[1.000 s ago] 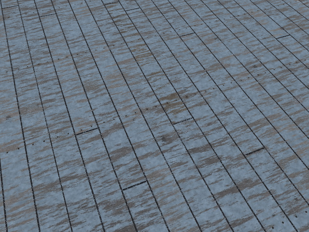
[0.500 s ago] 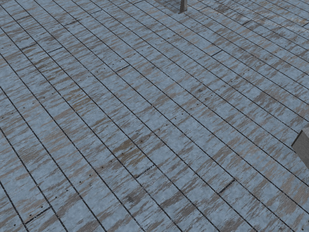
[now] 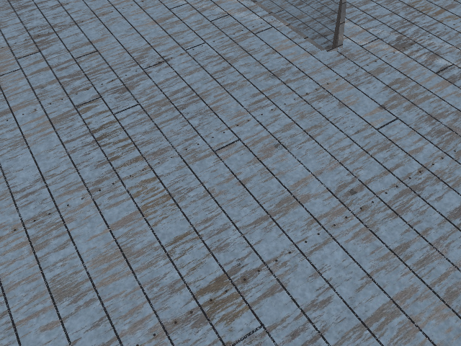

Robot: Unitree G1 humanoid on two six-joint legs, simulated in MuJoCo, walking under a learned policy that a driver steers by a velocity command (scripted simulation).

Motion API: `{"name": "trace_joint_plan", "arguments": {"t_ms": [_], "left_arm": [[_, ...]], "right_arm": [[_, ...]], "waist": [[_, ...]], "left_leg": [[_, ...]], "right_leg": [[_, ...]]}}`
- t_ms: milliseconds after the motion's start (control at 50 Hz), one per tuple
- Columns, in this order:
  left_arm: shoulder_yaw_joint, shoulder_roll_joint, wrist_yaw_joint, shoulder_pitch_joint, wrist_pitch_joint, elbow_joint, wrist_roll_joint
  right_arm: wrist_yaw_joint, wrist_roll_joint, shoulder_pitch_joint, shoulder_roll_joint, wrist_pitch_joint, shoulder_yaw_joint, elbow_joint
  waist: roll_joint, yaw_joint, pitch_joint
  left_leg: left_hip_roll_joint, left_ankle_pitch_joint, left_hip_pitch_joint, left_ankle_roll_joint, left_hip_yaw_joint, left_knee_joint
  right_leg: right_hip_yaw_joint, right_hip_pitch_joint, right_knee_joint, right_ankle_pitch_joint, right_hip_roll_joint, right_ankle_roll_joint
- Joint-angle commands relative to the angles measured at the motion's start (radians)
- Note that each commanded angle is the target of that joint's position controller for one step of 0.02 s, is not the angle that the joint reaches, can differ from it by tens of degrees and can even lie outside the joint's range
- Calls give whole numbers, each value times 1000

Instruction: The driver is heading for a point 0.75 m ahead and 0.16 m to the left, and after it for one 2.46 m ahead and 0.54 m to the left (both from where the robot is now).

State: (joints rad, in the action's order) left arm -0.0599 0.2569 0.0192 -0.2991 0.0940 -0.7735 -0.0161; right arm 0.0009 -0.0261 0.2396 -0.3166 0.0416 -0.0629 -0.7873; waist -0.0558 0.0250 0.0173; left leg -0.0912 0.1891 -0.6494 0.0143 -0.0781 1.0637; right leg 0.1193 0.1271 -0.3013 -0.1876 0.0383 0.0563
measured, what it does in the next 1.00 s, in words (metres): walks ahead, turning left: left foot, then right foot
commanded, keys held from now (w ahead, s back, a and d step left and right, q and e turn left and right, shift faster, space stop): w+q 0.56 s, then w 0.44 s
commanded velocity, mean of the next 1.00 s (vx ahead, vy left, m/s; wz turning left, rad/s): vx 0.50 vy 0.00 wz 0.40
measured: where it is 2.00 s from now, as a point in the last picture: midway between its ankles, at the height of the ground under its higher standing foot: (175, 183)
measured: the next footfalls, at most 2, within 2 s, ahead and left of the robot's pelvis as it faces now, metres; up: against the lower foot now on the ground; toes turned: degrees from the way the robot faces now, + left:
left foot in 0.28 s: +0.32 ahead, +0.15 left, +0.00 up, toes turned +12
right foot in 0.78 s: +0.65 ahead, +0.04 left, +0.00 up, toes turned +25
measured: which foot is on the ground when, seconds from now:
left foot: up 0.00-0.26, down 0.28-0.80, up 0.82-1.00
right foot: down 0.00-0.28, up 0.30-0.76, down 0.78-1.00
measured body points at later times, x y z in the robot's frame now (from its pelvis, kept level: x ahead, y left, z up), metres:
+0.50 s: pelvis +0.28 +0.08 +0.00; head +0.31 +0.10 +0.44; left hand +0.36 +0.39 -0.10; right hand +0.45 -0.16 -0.11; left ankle +0.28 +0.15 -0.75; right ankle +0.35 -0.09 -0.67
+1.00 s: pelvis +0.57 +0.11 +0.00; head +0.59 +0.10 +0.45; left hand +0.51 +0.38 -0.11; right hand +0.80 -0.08 -0.11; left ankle +0.53 +0.26 -0.67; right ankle +0.61 +0.03 -0.75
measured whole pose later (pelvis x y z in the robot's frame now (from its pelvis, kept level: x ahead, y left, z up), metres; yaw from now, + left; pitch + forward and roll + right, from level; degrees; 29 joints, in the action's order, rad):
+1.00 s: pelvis +0.57 +0.11 +0.00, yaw +25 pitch +1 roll -1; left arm -0.04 0.26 0.02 -0.32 0.09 -0.81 0.00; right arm 0.00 -0.01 0.24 -0.29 0.05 -0.06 -0.70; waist -0.05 0.04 0.02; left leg -0.06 0.27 -0.58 -0.01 -0.05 1.04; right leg 0.02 0.19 -0.35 -0.17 0.06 0.06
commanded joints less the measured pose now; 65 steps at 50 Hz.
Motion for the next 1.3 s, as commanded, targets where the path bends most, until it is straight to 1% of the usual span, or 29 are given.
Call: {"name": "trace_joint_plan", "arguments": {"t_ms": [20, 100, 180, 240, 280, 300, 320, 340, 360, 380, 420, 500, 600, 700, 740, 760, 780, 800, 820, 840, 880, 920, 960, 1080, 1180, 1220, 1260, 1280, 1300], "left_arm": [[-31, 124, -12, 73, 27, 51, -2], [-40, 161, -25, 27, 16, 18, 9], [-51, 187, -30, -30, -15, -22, 28], [-62, 226, -41, -16, -40, -22, 35], [-60, 234, -51, 9, -53, -13, 39], [-40, 189, -52, -15, -43, 6, 17], [3, 52, -33, -105, -13, 56, -7], [-11, 143, -17, 11, 25, 65, 29], [-19, 174, -10, 96, 43, 97, 60], [-14, 160, -16, 109, 52, 97, 46], [-26, 169, -22, 88, 40, 85, 12], [-16, 123, -26, 108, 3, 100, -3], [7, 83, -10, 288, 12, 136, 9], [-7, 132, 12, 333, 32, 155, 19], [-18, 150, 11, 271, 38, 143, 18], [-33, 173, 6, 179, 42, 117, 13], [-46, 214, 0, 37, 45, 98, 0], [-71, 301, 0, -94, 36, 67, -9], [-60, 243, 13, -136, 29, 38, 21], [-40, 180, 11, -82, 24, 45, 34], [-20, 137, 7, 25, 10, 59, 16], [-8, 109, 6, 57, 13, 57, 5], [-10, 121, 4, 45, 19, 43, 15], [-21, 171, -11, -33, 4, -10, 35], [-25, 186, -21, -119, -24, -51, 45], [-32, 200, -28, -117, -34, -56, 45], [-32, 201, -32, -95, -40, -53, 42], [-18, 162, -29, -80, -37, -36, 30], [11, 65, -28, -146, -25, -1, 22]], "right_arm": [[5, 4, 14, -27, 3, -8, 55], [32, 8, -131, 3, 9, 8, 106], [57, 6, -226, -5, 7, 9, 171], [67, 6, -181, -44, 0, -12, 194], [53, 3, 67, -128, -6, -62, 142], [29, 1, 208, -217, -18, -94, 115], [28, -2, 157, -291, -7, -96, 131], [32, 4, 189, -202, 5, -73, 150], [32, 10, 155, -159, 16, -60, 142], [32, 6, 94, -139, 20, -54, 148], [24, 23, -2, -90, 21, -37, 180], [4, 17, 6, -120, 26, -45, 171], [-15, 8, 75, -132, 14, -47, 136], [-15, 7, 141, -120, 10, -43, 89], [-14, 10, 124, -124, 3, -45, 85], [-13, 12, 114, -105, 2, -38, 89], [-11, 22, 109, -67, 2, -21, 105], [-12, 5, 238, -12, 13, -2, 111], [-13, 0, 243, -39, 22, 0, 107], [-10, -9, 146, -112, 25, -19, 116], [-7, 13, 14, -103, 30, -17, 149], [-3, 18, 32, -72, 27, -18, 141], [-2, 18, 44, -41, 22, -11, 135], [5, 25, -154, 3, 38, 9, 187], [30, 11, -280, -10, 60, 6, 222], [34, 11, -263, -37, 69, -4, 221], [25, 15, -120, -85, 76, -30, 181], [14, 30, 28, -133, 77, -49, 155], [4, 51, 168, -225, 68, -72, 139]], "waist": [[112, -32, 22], [87, 26, 65], [84, 50, 90], [133, -3, 17], [123, -146, -122], [-7, -192, -218], [-211, -61, -306], [-82, -146, -373], [-42, -147, -230], [43, -100, -143], [39, -28, -81], [26, -9, -41], [-22, -88, -21], [-45, -102, -3], [-70, -60, -8], [-60, -13, -58], [-8, 52, -189], [237, 39, -342], [336, 52, -335], [218, 65, -181], [108, 32, -22], [148, -11, -9], [159, -20, -17], [120, 36, 17], [124, 63, 39], [141, 34, 30], [142, -53, -49], [118, -125, -173], [-83, -142, -351]], "left_leg": [[-27, -167, -44, 7, -43, -113], [-12, -295, -13, -15, 39, -331], [1, -197, -72, -58, 82, -428], [84, -40, 67, -112, 169, -436], [163, -54, 426, -176, 185, -504], [28, -79, 733, -239, -46, -526], [-205, 100, 1019, -429, -628, -641], [-234, 168, 1048, -424, -729, -747], [-204, 96, 945, -376, -578, -765], [-158, -10, 796, -342, -459, -765], [-96, -193, 590, -317, -331, -800], [-49, -327, 430, -319, -222, -842], [15, -172, 382, -239, -155, -825], [-74, -136, 539, -219, -257, -736], [-84, -247, 576, -200, -273, -675], [-39, -374, 573, -178, -245, -573], [15, -329, 488, -144, -192, -349], [164, -24, 149, -58, -72, 14], [184, 386, -44, -41, -98, 168], [126, 324, -129, -47, -118, 236], [46, 185, -111, -48, -40, 155], [0, 112, -19, -42, -26, 64], [-9, 83, -2, -27, 0, 3], [5, -196, 21, 6, 40, -369], [57, -235, 91, 5, 36, -539], [65, -176, 148, -13, 25, -584], [85, -145, 383, -55, 53, -640], [1, -163, 640, -103, -8, -594], [-249, -119, 1033, -214, -326, -579]], "right_leg": [[-101, 5, 179, 271, -268, 136], [-9, -37, 193, 276, -274, 113], [27, -204, 125, 370, -322, 94], [69, -262, -54, 808, -324, 60], [106, -152, -406, 897, -277, 15], [107, 104, -720, 533, -224, -30], [-29, 533, -1041, -394, 1, -86], [-223, 632, -1111, -400, -21, -66], [-219, 693, -1075, -302, -64, -45], [-212, 659, -985, -218, -107, -38], [-215, 533, -868, -140, -152, -55], [-177, 487, -689, -42, -140, -120], [-153, 383, -316, 289, -71, -134], [-182, 382, -204, 230, -70, -74], [-157, 312, -172, 147, -57, -35], [-138, 181, -142, 149, -45, -4], [-240, -55, -178, 168, -153, 57], [-630, -427, -146, 5, -355, 218], [-901, -474, -1, -242, -423, 252], [-811, -363, 22, -356, -402, 209], [-590, -119, 64, -194, -321, 171], [-480, -15, 104, -39, -261, 156], [-406, 12, 131, 71, -245, 171], [-266, 8, 156, 236, -204, 152], [-315, -50, 88, 224, -237, 137], [-355, -87, 39, 241, -260, 118], [-332, -58, -112, 393, -218, 83], [-298, 59, -319, 338, -163, 49], [-199, 393, -684, 0, -31, -19]]}}
Velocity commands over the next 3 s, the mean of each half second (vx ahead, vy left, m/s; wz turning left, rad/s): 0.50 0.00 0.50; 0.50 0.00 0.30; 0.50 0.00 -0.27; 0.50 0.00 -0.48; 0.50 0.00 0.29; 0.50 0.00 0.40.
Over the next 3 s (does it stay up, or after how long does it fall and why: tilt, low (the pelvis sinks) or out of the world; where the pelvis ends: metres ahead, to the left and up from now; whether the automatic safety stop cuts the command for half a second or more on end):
stays up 1.66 0.33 0.00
